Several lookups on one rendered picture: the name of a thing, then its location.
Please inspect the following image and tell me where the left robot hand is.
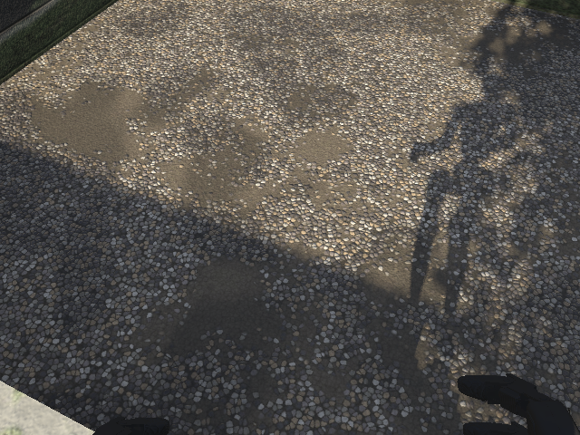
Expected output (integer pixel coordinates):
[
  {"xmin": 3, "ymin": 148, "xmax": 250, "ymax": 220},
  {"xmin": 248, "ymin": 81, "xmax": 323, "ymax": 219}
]
[{"xmin": 92, "ymin": 416, "xmax": 169, "ymax": 435}]

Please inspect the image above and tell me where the right robot hand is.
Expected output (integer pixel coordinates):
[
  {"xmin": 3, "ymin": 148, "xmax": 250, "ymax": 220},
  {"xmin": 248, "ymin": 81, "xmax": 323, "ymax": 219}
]
[{"xmin": 457, "ymin": 373, "xmax": 580, "ymax": 435}]

